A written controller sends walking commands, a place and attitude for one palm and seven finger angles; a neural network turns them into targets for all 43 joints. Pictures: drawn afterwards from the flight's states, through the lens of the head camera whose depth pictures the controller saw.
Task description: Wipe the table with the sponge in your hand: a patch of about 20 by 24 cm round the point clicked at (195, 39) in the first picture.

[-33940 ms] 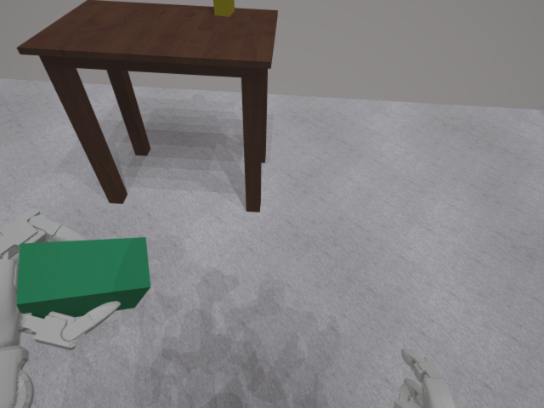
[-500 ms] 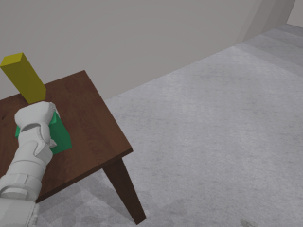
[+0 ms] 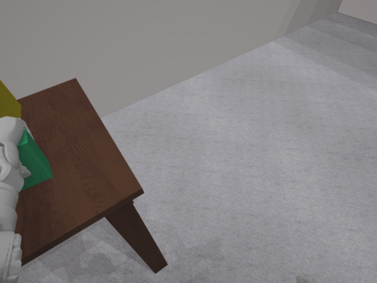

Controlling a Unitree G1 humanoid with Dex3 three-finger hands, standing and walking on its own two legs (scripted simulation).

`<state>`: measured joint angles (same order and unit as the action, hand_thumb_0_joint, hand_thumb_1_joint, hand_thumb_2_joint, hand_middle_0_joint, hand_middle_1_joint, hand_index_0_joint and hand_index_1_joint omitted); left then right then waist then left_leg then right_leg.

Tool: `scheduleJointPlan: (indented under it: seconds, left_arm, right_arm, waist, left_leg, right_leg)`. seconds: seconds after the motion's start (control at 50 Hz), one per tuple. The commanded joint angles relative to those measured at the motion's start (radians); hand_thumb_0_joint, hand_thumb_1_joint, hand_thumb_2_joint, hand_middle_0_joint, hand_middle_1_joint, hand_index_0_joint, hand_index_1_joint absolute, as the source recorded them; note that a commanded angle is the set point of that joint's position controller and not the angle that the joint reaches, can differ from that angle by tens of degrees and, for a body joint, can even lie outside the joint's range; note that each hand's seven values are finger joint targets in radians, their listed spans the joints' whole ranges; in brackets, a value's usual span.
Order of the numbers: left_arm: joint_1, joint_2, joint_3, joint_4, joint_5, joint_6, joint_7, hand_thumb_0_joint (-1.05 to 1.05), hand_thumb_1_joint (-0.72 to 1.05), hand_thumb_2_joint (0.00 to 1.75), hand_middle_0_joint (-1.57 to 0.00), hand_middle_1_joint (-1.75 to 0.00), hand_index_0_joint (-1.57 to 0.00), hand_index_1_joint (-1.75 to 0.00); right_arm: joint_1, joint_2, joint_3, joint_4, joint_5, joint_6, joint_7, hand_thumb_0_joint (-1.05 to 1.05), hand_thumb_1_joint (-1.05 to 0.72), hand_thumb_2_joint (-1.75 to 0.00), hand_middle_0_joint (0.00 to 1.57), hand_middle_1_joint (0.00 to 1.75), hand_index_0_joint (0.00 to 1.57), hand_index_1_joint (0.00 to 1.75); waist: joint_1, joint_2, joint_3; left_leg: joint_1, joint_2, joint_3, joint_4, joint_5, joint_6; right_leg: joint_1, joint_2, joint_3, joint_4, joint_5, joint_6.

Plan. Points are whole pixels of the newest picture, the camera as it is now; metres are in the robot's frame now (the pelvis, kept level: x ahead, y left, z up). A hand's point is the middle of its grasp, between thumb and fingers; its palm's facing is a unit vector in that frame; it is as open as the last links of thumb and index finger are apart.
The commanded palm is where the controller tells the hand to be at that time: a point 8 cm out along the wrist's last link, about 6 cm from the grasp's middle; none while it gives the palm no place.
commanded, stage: wipe forward along the third lane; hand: left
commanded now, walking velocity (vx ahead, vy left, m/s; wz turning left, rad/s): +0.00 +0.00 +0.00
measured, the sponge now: (19, 168) +0.35 +0.39 +0.07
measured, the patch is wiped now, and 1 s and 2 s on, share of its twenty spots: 0.95 0.95 0.95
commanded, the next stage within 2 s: wipe back along the third lane in 0.28 s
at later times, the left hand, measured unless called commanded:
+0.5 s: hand (17, 140) +0.40 +0.39 +0.11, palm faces -0.20 +0.00 -0.98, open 9.6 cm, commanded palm +0.35 +0.41 +0.13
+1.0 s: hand (150, 99) +0.43 +0.08 +0.19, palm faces +0.51 -0.65 -0.56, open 9.8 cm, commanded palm +0.36 +0.12 +0.19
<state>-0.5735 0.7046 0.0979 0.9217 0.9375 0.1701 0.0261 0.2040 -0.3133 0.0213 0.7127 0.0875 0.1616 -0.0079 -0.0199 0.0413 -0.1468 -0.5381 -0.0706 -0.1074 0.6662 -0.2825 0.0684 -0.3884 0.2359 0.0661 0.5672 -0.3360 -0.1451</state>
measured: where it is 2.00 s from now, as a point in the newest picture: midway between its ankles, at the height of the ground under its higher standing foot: (264, 279)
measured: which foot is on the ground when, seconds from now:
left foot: down 0.00-0.10, up 0.12-0.64, down 0.66-0.80, up 0.82-1.00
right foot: down 0.00-0.64, up 0.66-0.76, down 0.78-1.00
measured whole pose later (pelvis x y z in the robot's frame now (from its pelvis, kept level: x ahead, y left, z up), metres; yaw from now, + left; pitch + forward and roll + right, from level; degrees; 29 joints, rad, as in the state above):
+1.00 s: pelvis +0.20 -0.19 -0.03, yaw +5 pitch -2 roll +2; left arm 0.32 0.37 0.49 -0.27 -0.14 -0.15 0.09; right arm 0.21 -0.33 -0.09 0.58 0.05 0.14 -0.05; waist -0.05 0.23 0.14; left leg -0.54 -0.06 -0.08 1.30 -0.43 0.00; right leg -0.42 0.06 -0.02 0.95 -0.48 -0.09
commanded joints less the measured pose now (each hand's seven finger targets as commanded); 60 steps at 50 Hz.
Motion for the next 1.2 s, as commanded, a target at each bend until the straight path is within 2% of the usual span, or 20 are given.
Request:
scheduleJointPlan:
  seconds: [0.0, 0.56, 0.58, 0.6, 0.62, 0.64, 0.66, 0.68, 0.72, 0.74, 0.78, 0.82, 0.96, 1.04, 1.06, 1.08, 1.1, 1.12, 1.14, 1.18]
  left_arm:
    - [-0.268, 0.329, 0.050, -0.071, 0.037, -0.008, 0.015, 0.00, 0.10, 1.30, -1.20, -1.60, -1.20, -1.60]
    - [0.214, 0.629, 0.504, -0.255, -0.170, -0.269, -0.059, 0.00, 0.10, 1.30, -1.20, -1.60, -1.20, -1.60]
    - [-0.493, -0.296, -0.217, -1.098, -0.933, -0.270, -0.093, 0.00, 0.10, 1.30, -1.20, -1.60, -1.20, -1.60]
    - [-0.302, -0.112, -0.003, -1.061, -1.016, -0.304, -0.041, 0.00, 0.10, 1.30, -1.20, -1.60, -1.20, -1.60]
    - [0.078, -0.046, 0.185, -1.020, -1.059, -0.296, 0.040, 0.00, 0.10, 1.30, -1.20, -1.60, -1.20, -1.60]
    - [0.108, -0.022, 0.227, -1.173, -1.051, -0.303, 0.091, 0.00, 0.10, 1.30, -1.20, -1.60, -1.20, -1.60]
    - [0.268, 0.042, 0.350, -1.031, -1.050, -0.318, 0.099, 0.00, 0.10, 1.30, -1.20, -1.60, -1.20, -1.60]
    - [0.522, 0.062, 0.524, -0.843, -1.046, -0.336, 0.107, 0.00, 0.10, 1.30, -1.20, -1.60, -1.20, -1.60]
    - [0.699, 0.170, 0.694, -0.889, -1.062, -0.300, 0.131, 0.00, 0.10, 1.30, -1.20, -1.60, -1.20, -1.60]
    - [0.783, 0.318, 0.773, -1.010, -1.077, -0.271, 0.115, 0.00, 0.10, 1.30, -1.20, -1.60, -1.20, -1.60]
    - [0.777, 0.194, 0.642, -1.276, -1.082, -0.241, 0.092, 0.00, 0.10, 1.30, -1.20, -1.60, -1.20, -1.60]
    - [0.762, 0.152, 0.708, -1.348, -1.116, -0.280, 0.090, 0.00, 0.10, 1.30, -1.20, -1.60, -1.20, -1.60]
    - [0.858, -0.066, 0.579, -1.311, -1.063, -0.393, 0.105, 0.00, 0.10, 1.30, -1.20, -1.60, -1.20, -1.60]
    - [0.824, -0.285, 0.269, -1.409, -1.029, -0.392, 0.082, 0.00, 0.10, 1.30, -1.20, -1.60, -1.20, -1.60]
    - [0.860, -0.301, 0.235, -1.455, -1.035, -0.381, 0.093, 0.00, 0.10, 1.30, -1.20, -1.60, -1.20, -1.60]
    - [0.921, -0.328, 0.210, -1.516, -1.048, -0.363, 0.116, 0.00, 0.10, 1.30, -1.20, -1.60, -1.20, -1.60]
    - [0.811, -0.278, 0.215, -1.647, -1.025, -0.348, 0.137, 0.00, 0.10, 1.30, -1.20, -1.60, -1.20, -1.60]
    - [0.593, -0.168, 0.286, -1.778, -0.998, -0.362, 0.153, 0.00, 0.10, 1.30, -1.20, -1.60, -1.20, -1.60]
    - [0.638, -0.165, 0.326, -1.622, -0.989, -0.362, 0.166, 0.00, 0.10, 1.30, -1.20, -1.60, -1.20, -1.60]
    - [0.774, -0.182, 0.326, -1.575, -0.998, -0.343, 0.159, 0.00, 0.10, 1.30, -1.20, -1.60, -1.20, -1.60]
  right_arm:
    - [-0.037, -0.147, -0.042, -0.105, 0.000, -0.028, -0.010, 0.00, -0.90, -0.90, 0.20, 0.30, 0.20, 0.30]
    - [-0.052, -0.187, -0.057, -0.225, -0.057, -0.007, -0.001, 0.00, -0.90, -0.90, 0.20, 0.30, 0.20, 0.30]
    - [-0.137, -0.012, -0.101, -0.350, 0.046, -0.097, 0.011, 0.00, -0.90, -0.90, 0.20, 0.30, 0.20, 0.30]
    - [-0.076, -0.085, -0.108, -0.262, 0.041, -0.183, 0.026, 0.00, -0.90, -0.90, 0.20, 0.30, 0.20, 0.30]
    - [-0.099, -0.106, -0.109, -0.333, -0.030, -0.202, 0.070, 0.00, -0.90, -0.90, 0.20, 0.30, 0.20, 0.30]
    - [-0.084, -0.123, -0.097, -0.321, -0.030, -0.187, 0.034, 0.00, -0.90, -0.90, 0.20, 0.30, 0.20, 0.30]
    - [0.105, -0.225, -0.135, -0.299, -0.021, -0.191, 0.013, 0.00, -0.90, -0.90, 0.20, 0.30, 0.20, 0.30]
    - [0.120, -0.214, -0.180, -0.296, 0.001, -0.155, -0.015, 0.00, -0.90, -0.90, 0.20, 0.30, 0.20, 0.30]
    - [0.185, -0.130, -0.161, -0.231, 0.005, -0.144, -0.083, 0.00, -0.90, -0.90, 0.20, 0.30, 0.20, 0.30]
    - [0.082, -0.099, -0.118, -0.303, 0.015, -0.102, -0.093, 0.00, -0.90, -0.90, 0.20, 0.30, 0.20, 0.30]
    - [-0.041, -0.068, -0.118, -0.363, -0.026, -0.077, -0.080, 0.00, -0.90, -0.90, 0.20, 0.30, 0.20, 0.30]
    - [0.001, -0.074, -0.120, -0.332, -0.027, -0.077, -0.053, 0.00, -0.90, -0.90, 0.20, 0.30, 0.20, 0.30]
    - [-0.083, -0.050, -0.113, -0.311, -0.039, -0.092, -0.046, 0.00, -0.90, -0.90, 0.20, 0.30, 0.20, 0.30]
    - [-0.124, -0.017, -0.100, -0.313, -0.027, -0.155, -0.050, 0.00, -0.90, -0.90, 0.20, 0.30, 0.20, 0.30]
    - [-0.110, -0.026, -0.099, -0.306, -0.029, -0.171, -0.049, 0.00, -0.90, -0.90, 0.20, 0.30, 0.20, 0.30]
    - [-0.125, -0.049, -0.085, -0.344, -0.055, -0.174, -0.039, 0.00, -0.90, -0.90, 0.20, 0.30, 0.20, 0.30]
    - [-0.148, -0.039, -0.083, -0.370, -0.081, -0.174, -0.033, 0.00, -0.90, -0.90, 0.20, 0.30, 0.20, 0.30]
    - [-0.120, -0.035, -0.087, -0.321, -0.067, -0.184, -0.042, 0.00, -0.90, -0.90, 0.20, 0.30, 0.20, 0.30]
    - [-0.101, -0.059, -0.109, -0.308, -0.074, -0.196, -0.064, 0.00, -0.90, -0.90, 0.20, 0.30, 0.20, 0.30]
    - [-0.087, 0.003, -0.058, -0.308, -0.049, -0.231, -0.068, 0.00, -0.90, -0.90, 0.20, 0.30, 0.20, 0.30]
  waist:
    - [-0.011, -0.003, -0.180]
    - [0.049, -0.007, -0.186]
    - [-0.166, 0.295, -0.253]
    - [-0.210, 0.630, -0.357]
    - [-0.029, 0.922, -0.530]
    - [-0.033, 0.490, -0.212]
    - [-0.019, 0.181, 0.027]
    - [0.027, -0.145, 0.130]
    - [0.059, -0.647, -0.098]
    - [0.078, -0.595, -0.252]
    - [0.041, -0.266, -0.138]
    - [0.027, -0.464, -0.078]
    - [0.019, -0.207, -0.013]
    - [-0.012, -0.162, 0.023]
    - [-0.044, -0.004, -0.016]
    - [-0.047, 0.342, -0.070]
    - [0.012, 0.370, -0.061]
    - [0.021, 0.203, 0.046]
    - [0.044, 0.111, 0.067]
    - [0.046, 0.237, 0.120]
  left_leg:
    - [-0.105, -0.015, 0.030, 0.021, 0.060, 0.000]
    - [-0.358, -0.038, 0.037, 0.486, -0.189, -0.051]
    - [0.392, -0.020, 0.200, 0.153, -0.195, 0.012]
    - [0.922, 0.258, 0.116, -0.079, 0.217, 0.113]
    - [0.955, 0.634, -0.508, 0.047, 0.617, 0.281]
    - [0.966, 0.484, -0.446, -0.026, 0.633, 0.174]
    - [0.899, 0.505, -0.276, -0.111, 0.691, -0.129]
    - [0.402, 0.452, -0.209, -0.069, 0.479, 0.048]
    - [-0.044, 0.155, 0.138, 0.236, 0.057, -0.055]
    - [-0.055, 0.094, 0.156, 0.383, -0.117, -0.040]
    - [-0.127, 0.042, 0.057, 0.745, -0.357, -0.019]
    - [-0.168, 0.028, -0.069, 0.940, -0.256, -0.081]
    - [0.014, 0.047, 0.056, 0.541, -0.106, -0.051]
    - [0.344, 0.018, 0.189, 0.061, -0.010, 0.007]
    - [0.587, 0.089, 0.143, -0.129, 0.118, 0.053]
    - [0.592, 0.337, -0.153, -0.266, 0.184, 0.165]
    - [0.223, 0.483, -0.390, -0.330, -0.047, 0.225]
    - [0.112, 0.442, -0.370, -0.383, -0.193, 0.191]
    - [0.163, 0.382, -0.275, -0.274, -0.045, -0.035]
    - [0.071, 0.247, -0.091, -0.336, -0.386, 0.076]
  right_leg:
    - [0.279, -0.280, 0.273, -0.054, 0.779, 0.216]
    - [0.444, -0.432, 0.356, 0.177, 1.394, 0.277]
    - [0.187, -0.273, 0.130, 0.355, 1.665, 0.545]
    - [-0.490, -0.166, -0.021, 1.237, 1.301, 0.632]
    - [-0.979, -0.109, 0.293, 2.089, -0.661, 0.339]
    - [-0.992, -0.157, 0.375, 1.876, -0.799, -0.149]
    - [-1.055, -0.236, 0.280, 1.450, -0.797, -0.062]
    - [-0.791, -0.354, 0.263, 1.004, -0.557, 0.084]
    - [0.239, -0.194, -0.138, 0.235, 0.543, 0.205]
    - [0.446, -0.199, -0.126, 0.142, 0.453, 0.248]
    - [0.374, -0.434, 0.337, 0.003, 0.530, 0.149]
    - [0.295, -0.455, 0.523, -0.046, 0.767, 0.108]
    - [0.221, -0.451, 0.222, -0.104, 0.843, 0.206]
    - [0.134, -0.350, 0.035, -0.067, 1.079, 0.373]
    - [-0.026, -0.281, -0.035, 0.175, 0.923, 0.416]
    - [-0.148, -0.199, -0.002, 0.697, 0.088, 0.355]
    - [-0.014, -0.216, 0.184, 1.079, -0.237, 0.240]
    - [-0.068, -0.220, 0.205, 1.048, -0.194, 0.214]
    - [-0.163, -0.264, 0.206, 0.884, -0.233, 0.203]
    - [-0.026, -0.234, -0.069, 0.364, -0.226, 0.207]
